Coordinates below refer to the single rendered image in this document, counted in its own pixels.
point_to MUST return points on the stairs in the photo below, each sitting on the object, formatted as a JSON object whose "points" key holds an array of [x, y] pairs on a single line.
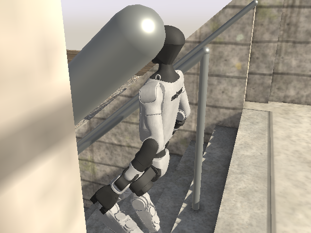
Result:
{"points": [[172, 193]]}

